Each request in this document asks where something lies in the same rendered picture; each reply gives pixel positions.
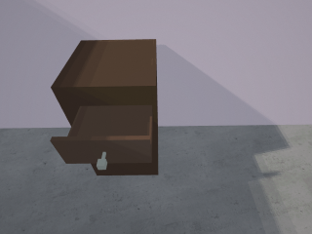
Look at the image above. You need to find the handle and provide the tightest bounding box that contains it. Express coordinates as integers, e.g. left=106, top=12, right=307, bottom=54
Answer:
left=97, top=152, right=107, bottom=170

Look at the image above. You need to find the drawer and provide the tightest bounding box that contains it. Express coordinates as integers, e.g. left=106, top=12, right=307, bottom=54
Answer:
left=50, top=105, right=153, bottom=164

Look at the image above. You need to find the cabinet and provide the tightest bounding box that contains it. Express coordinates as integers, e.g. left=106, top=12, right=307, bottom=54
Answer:
left=51, top=39, right=159, bottom=176

